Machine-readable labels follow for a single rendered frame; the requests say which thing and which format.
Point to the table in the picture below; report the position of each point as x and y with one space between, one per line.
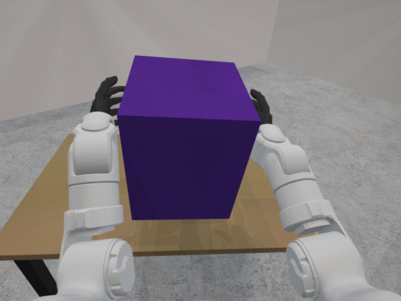
34 232

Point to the carton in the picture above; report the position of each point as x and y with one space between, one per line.
187 129

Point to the robot left forearm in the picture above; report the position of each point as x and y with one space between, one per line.
93 177

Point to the right robot hand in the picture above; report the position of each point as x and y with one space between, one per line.
262 107

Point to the robot right upper arm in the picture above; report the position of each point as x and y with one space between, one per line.
326 267

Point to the left robot hand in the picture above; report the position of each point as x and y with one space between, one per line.
103 102

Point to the robot right forearm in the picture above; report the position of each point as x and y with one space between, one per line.
303 208

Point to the robot left upper arm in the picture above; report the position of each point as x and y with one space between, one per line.
98 270

